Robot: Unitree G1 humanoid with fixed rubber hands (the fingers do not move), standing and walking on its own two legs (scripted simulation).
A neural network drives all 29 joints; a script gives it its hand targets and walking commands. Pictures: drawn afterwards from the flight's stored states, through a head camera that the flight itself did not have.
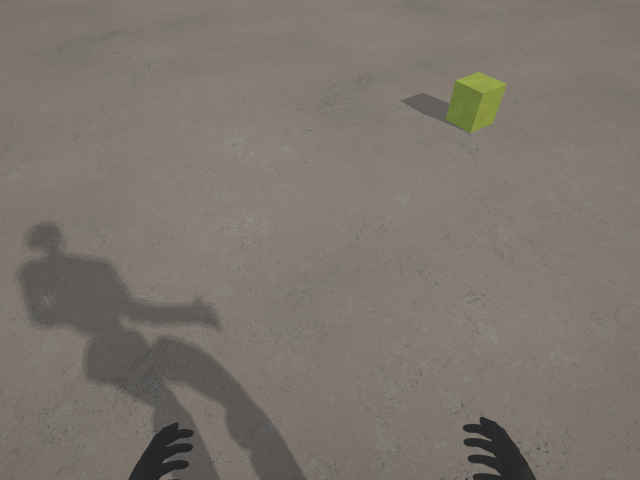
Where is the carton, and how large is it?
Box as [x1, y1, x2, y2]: [446, 72, 506, 132]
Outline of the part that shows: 479,72 455,81 446,119 469,132 485,126 493,121 506,85 505,83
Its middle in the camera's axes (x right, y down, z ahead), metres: +0.94 -0.81 +2.32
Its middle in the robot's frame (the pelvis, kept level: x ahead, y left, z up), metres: +2.23 -0.96 -0.64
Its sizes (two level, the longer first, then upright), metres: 0.210 0.200 0.250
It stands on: the floor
